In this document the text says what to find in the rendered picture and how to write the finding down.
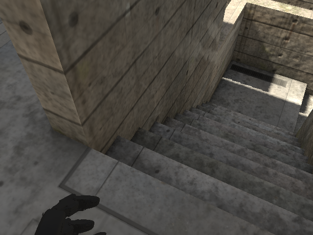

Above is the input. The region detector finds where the left robot hand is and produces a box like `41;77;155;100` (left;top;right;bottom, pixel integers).
34;194;107;235

